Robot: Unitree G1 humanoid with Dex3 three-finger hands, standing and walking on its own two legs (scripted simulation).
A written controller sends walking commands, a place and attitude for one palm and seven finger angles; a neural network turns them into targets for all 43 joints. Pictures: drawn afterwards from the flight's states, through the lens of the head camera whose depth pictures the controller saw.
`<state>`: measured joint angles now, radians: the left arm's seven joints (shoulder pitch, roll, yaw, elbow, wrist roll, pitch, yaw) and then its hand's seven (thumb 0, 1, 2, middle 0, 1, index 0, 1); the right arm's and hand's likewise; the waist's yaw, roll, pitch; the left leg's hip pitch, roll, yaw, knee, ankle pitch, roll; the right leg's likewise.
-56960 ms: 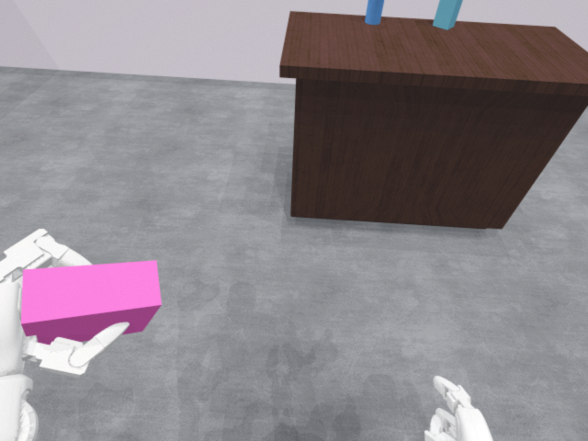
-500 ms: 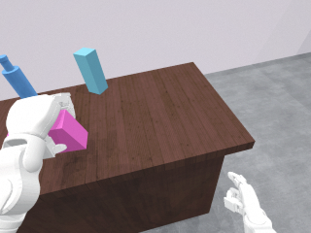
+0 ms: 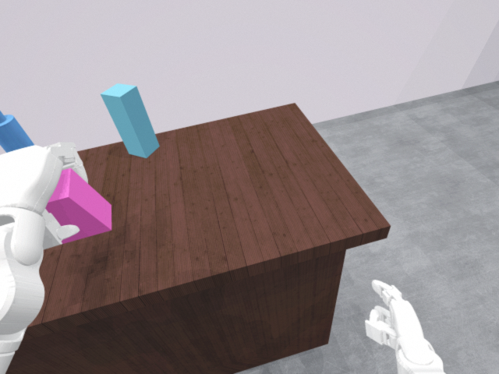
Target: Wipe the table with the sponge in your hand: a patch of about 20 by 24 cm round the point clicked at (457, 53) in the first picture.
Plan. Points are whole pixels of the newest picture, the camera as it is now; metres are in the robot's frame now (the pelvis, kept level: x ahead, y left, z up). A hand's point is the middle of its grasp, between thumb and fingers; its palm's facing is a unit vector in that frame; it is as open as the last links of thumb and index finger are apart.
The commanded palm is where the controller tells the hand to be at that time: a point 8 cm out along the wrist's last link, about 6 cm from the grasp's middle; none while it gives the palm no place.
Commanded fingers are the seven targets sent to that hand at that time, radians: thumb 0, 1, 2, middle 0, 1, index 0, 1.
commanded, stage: move the sponge above the wiping area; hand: left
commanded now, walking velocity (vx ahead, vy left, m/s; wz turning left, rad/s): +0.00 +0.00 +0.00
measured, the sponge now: (60, 217) +0.24 +0.33 +0.17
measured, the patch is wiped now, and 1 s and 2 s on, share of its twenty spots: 0.00 0.00 0.00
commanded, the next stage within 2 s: none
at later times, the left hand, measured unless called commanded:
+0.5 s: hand (56, 202) +0.24 +0.32 +0.20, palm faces +0.23 -0.04 -0.97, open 9.1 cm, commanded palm +0.20 +0.31 +0.25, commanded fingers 0.00 0.10 1.30 -1.20 -1.60 -1.20 -1.60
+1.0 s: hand (68, 221) +0.24 +0.33 +0.16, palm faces +0.12 -0.10 -0.99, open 9.1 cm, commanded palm +0.21 +0.31 +0.23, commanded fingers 0.00 0.10 1.30 -1.20 -1.60 -1.20 -1.60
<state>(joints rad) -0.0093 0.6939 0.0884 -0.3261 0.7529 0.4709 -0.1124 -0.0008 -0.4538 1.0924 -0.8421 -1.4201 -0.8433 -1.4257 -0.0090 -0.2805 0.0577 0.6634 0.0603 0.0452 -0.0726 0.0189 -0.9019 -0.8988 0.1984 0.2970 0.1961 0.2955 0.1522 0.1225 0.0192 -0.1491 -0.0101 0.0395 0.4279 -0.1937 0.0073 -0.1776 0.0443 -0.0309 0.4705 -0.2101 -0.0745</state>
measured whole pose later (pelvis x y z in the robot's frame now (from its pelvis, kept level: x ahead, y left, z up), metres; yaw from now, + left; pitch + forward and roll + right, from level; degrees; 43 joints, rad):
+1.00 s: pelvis +0.01 +0.02 +0.00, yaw +1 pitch -4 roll +1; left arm 0.02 0.58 0.03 -0.25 0.79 0.46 -0.13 0.00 -0.45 1.10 -0.84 -1.43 -0.84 -1.43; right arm 0.00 -0.27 0.06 0.65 0.06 0.03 -0.07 0.02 -0.90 -0.90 0.20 0.30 0.20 0.30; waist 0.14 0.13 0.02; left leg -0.15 -0.04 0.03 0.40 -0.18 0.04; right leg -0.17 0.02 -0.04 0.43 -0.20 -0.04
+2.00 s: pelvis +0.02 +0.02 +0.00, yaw +1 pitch -3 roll +0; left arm 0.14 0.62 0.03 -0.25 0.80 0.29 -0.16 0.00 -0.46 1.10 -0.84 -1.43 -0.84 -1.43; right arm 0.05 -0.28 0.04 0.64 0.05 0.02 -0.08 0.02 -0.90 -0.90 0.20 0.30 0.20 0.30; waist 0.14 0.12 0.03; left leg -0.15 -0.03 0.02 0.42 -0.22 0.04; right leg -0.16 0.03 -0.04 0.43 -0.22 -0.04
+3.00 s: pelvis +0.02 +0.02 +0.00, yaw +1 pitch -4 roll +0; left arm 0.03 0.63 0.03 -0.26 0.83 0.33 -0.04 0.00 -0.46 1.09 -0.85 -1.43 -0.85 -1.43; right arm 0.03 -0.25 0.05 0.67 0.05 0.03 -0.05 0.02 -0.90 -0.90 0.20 0.30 0.20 0.30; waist 0.16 0.11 0.01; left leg -0.12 -0.02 0.03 0.39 -0.21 0.03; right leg -0.12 0.04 -0.03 0.39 -0.20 -0.06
